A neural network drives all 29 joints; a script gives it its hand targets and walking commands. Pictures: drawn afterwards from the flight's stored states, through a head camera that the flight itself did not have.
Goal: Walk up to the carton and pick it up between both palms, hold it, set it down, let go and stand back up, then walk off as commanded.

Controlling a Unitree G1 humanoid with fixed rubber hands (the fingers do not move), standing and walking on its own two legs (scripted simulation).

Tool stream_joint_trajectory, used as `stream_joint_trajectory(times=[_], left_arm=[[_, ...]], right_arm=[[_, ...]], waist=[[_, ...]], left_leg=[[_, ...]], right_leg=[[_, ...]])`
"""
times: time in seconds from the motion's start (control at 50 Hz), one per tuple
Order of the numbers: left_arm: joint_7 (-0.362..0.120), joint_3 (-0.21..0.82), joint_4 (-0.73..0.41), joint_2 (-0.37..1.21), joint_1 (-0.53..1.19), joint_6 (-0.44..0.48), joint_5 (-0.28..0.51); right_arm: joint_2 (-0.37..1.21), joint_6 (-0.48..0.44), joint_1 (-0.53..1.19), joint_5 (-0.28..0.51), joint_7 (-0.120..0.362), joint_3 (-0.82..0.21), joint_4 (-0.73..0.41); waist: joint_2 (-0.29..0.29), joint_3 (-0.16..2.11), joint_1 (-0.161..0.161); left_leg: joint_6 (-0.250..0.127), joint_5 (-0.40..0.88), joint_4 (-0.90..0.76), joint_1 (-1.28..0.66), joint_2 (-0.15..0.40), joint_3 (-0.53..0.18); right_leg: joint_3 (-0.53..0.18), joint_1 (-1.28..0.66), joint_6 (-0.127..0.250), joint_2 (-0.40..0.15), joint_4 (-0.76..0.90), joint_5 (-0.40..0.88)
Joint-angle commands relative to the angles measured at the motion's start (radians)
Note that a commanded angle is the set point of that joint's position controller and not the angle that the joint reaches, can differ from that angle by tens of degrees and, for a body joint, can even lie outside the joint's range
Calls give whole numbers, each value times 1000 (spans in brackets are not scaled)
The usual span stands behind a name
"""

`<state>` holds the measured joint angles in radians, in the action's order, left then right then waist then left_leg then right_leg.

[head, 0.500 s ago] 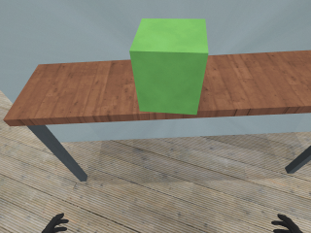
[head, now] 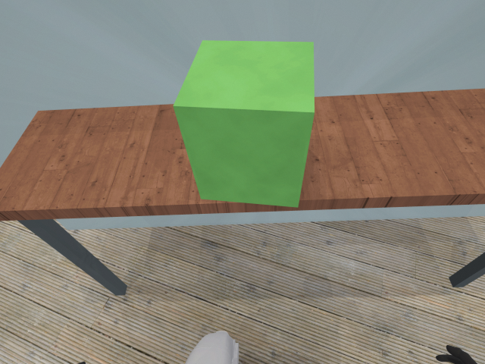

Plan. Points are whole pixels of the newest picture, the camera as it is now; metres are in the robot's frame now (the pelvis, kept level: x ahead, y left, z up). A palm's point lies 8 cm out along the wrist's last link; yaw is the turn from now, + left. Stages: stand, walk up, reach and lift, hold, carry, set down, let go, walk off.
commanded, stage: walk up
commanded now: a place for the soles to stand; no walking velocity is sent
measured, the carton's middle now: (252, 127) +0.51 +0.03 +0.07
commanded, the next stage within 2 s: none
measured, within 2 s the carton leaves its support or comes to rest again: neither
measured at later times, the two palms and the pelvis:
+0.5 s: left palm (87, 339) +0.15 +0.33 -0.10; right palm (454, 338) +0.17 -0.31 -0.10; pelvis +0.06 +0.01 -0.01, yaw -1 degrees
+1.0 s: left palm (91, 324) +0.18 +0.33 -0.10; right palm (451, 330) +0.18 -0.30 -0.09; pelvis +0.07 +0.01 +0.01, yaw +0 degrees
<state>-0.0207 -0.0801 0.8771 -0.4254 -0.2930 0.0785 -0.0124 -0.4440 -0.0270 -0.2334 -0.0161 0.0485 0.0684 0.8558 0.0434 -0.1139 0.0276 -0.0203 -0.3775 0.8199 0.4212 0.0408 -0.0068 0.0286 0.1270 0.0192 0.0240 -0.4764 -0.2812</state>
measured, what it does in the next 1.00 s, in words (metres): steps on the spot: left foot, then right foot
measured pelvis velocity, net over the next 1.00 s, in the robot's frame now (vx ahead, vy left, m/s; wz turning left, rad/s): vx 0.07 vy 0.01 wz -0.01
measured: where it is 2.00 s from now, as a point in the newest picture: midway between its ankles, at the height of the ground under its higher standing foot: outside the picture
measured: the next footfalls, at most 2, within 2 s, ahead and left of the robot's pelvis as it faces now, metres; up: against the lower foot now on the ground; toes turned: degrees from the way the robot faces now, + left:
left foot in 0.10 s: +0.16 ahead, +0.13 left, +0.00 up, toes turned -5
right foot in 0.32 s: +0.08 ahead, -0.12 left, +0.00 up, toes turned -3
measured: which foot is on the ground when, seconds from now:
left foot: up 0.00-0.08, down 0.10-1.00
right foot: down 0.00-0.12, up 0.14-0.30, down 0.32-1.00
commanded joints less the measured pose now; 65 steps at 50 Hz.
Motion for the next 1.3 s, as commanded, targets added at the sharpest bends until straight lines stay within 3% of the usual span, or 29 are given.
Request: stream_joint_trajectory(times=[0.0, 0.06, 0.08, 0.1, 0.12, 0.14, 0.2, 0.26, 0.3, 0.34, 0.38, 0.42, 0.46, 0.52, 0.58, 0.62, 0.68, 0.72, 0.82, 0.84, 0.9, 0.96, 1.04, 1.08, 1.1, 1.14, 1.16, 1.2, 1.28], left_arm=[[17, -38, -95, -233, 69, 16, 2], [22, -31, -108, -226, 111, -19, 5], [28, -8, -121, -169, 84, -23, 15], [31, 8, -99, -116, 36, -32, 28], [43, -18, -86, -183, -24, -50, 22], [43, -32, -62, -215, -32, -55, 22], [42, -17, -51, -185, -13, -42, 10], [43, -17, -14, -154, -21, -22, 11], [41, -20, -8, -189, 24, -18, -20], [38, -40, -8, -270, 132, -19, -16], [31, -9, -1, -210, 174, -16, -5], [31, -6, 18, -196, 150, -24, 8], [30, 2, 23, -176, 143, -20, 8], [36, 21, 73, -171, 162, -24, 18], [34, 18, 75, -210, 212, -31, 20], [35, 21, 86, -181, 211, -35, 21], [39, 24, 113, -183, 251, -44, 22], [36, 18, 95, -191, 233, -44, 18], [39, 16, 100, -182, 275, -56, -3], [37, 17, 93, -179, 264, -57, 6], [30, 13, 111, -164, 306, -60, 3], [26, 22, 141, -148, 228, -55, 3], [21, 9, 126, -191, 257, -46, -3], [23, 8, 134, -174, 251, -47, -11], [25, 3, 133, -218, 186, -38, -9], [32, -14, 135, -228, 175, -33, -21], [30, -8, 123, -249, 181, -30, -18], [35, -11, 118, -223, 198, -26, -17], [37, 2, 101, -213, 168, -29, -8]], right_arm=[[-118, -5, -9, 3, -12, 41, -62], [-172, 0, -61, 5, -24, 70, -50], [-169, -1, -50, -9, -33, 69, -56], [-237, -7, -26, -17, -36, 76, -62], [-225, -9, 24, 4, -33, 65, -90], [-229, -9, 74, 8, -35, 59, -89], [-195, -15, 67, 0, -43, 42, -70], [-189, 11, 128, -5, -35, 31, -69], [-151, 15, 127, 13, -29, 14, -86], [-147, 22, 139, 27, -27, 16, -53], [-153, 15, 134, 18, -31, 8, -21], [-162, 5, 158, 15, -32, 16, -4], [-142, 3, 189, 11, -20, 6, 7], [-142, 2, 192, 25, -30, -8, 52], [-133, 14, 185, 31, -34, -17, 81], [-121, 16, 223, 25, -35, -24, 83], [-137, 13, 210, 25, -40, -15, 125], [-127, 15, 212, 21, -39, -17, 126], [-144, 27, 237, 19, -32, -6, 111], [-154, 28, 234, 17, -34, -5, 125], [-141, 20, 256, 13, -31, -16, 120], [-159, 21, 251, 11, -29, -8, 116], [-165, 22, 255, 6, -35, -7, 145], [-128, 21, 255, 12, -27, -13, 144], [-191, 32, 225, -7, -26, 5, 144], [-167, 41, 260, -15, -20, 8, 126], [-154, 42, 241, -9, -16, 4, 124], [-146, 40, 207, 0, -15, 6, 133], [-177, 38, 207, -8, -15, 7, 118]], waist=[[-189, 42, -31], [-156, 91, -69], [-73, 111, -75], [147, 107, -54], [132, 138, -47], [83, 153, -14], [71, 119, -36], [177, 155, -4], [59, 122, -26], [-109, 72, -49], [-75, 20, -66], [-48, 120, -43], [-32, 177, -23], [-51, 143, -18], [-96, 157, -23], [-139, 169, -7], [-85, 175, -22], [-29, 240, -14], [-76, 152, -24], [-26, 169, -20], [-39, 93, -26], [0, 124, -7], [66, 126, -33], [-71, 118, -38], [24, 144, -32], [1, 87, -6], [-82, 52, -17], [-36, 56, -34], [-86, 104, -28]], left_leg=[[-8, 125, -117, -110, 31, 15], [-20, 158, -266, -363, -45, 70], [-59, 191, -363, -386, 1, -28], [-132, 144, -498, -357, 202, -350], [-223, -11, -568, -195, 327, -494], [-236, -166, -588, -179, 313, -509], [-209, -4, -516, -174, 282, -381], [-138, 193, -380, -117, 174, -174], [-68, 39, -358, 10, 140, -145], [-12, -61, -232, -100, 8, -46], [-30, 166, -278, -226, 40, -57], [-58, 132, -342, -217, 82, -122], [-64, 242, -338, -226, 84, -110], [-31, 468, -343, -238, 76, -75], [-15, 392, -370, -259, 48, -34], [-25, 479, -391, -295, 74, -44], [-5, 568, -390, -300, 76, -49], [-16, 568, -388, -324, 79, -34], [-13, 418, -419, -286, 72, -46], [-21, 376, -444, -303, 83, -59], [-37, 152, -520, -207, 103, -146], [-42, 120, -530, -212, 126, -184], [-22, 170, -509, -218, 93, -120], [-17, 146, -493, -265, 91, -123], [-23, 28, -484, -249, 51, -103], [-7, 16, -420, -157, 26, -62], [-15, 42, -398, -155, 11, -72], [-16, 91, -413, -206, 24, -74], [-40, 316, -404, -282, 38, -88]], right_leg=[[-147, 116, 186, -290, 79, 518], [-88, 267, 122, -199, -98, 250], [-79, 279, 93, -170, -192, 197], [-35, 338, 21, -48, -385, -34], [-68, 247, 2, -24, -473, -332], [-108, 224, 16, -53, -497, -315], [-83, 281, 39, -86, -426, -304], [9, 96, 26, -24, -107, -86], [-119, 58, 53, -70, -14, -69], [-343, 264, 110, -268, 120, -190], [-225, 323, 92, -214, 39, 94], [-123, 195, 20, -139, 23, 58], [-135, 135, 22, -146, 41, 44], [-141, 35, 19, -167, 61, 343], [-135, 20, 41, -192, 97, 349], [-96, -4, 10, -163, 80, 428], [-62, -30, 8, -168, 62, 518], [-120, -81, 24, -186, 88, 482], [-82, 28, 22, -167, 111, 224], [-89, 29, 17, -173, 127, 185], [-64, 59, 13, -125, 132, -9], [-53, 32, -1, -111, 120, 23], [-99, 32, 23, -156, 171, 32], [-93, 89, 15, -151, 197, 0], [-113, 53, 11, -153, 233, -118], [-157, 47, 44, -204, 255, -265], [-162, 84, 62, -225, 272, -258], [-158, 87, 51, -212, 257, -193], [-54, 49, 10, -169, 154, 164]])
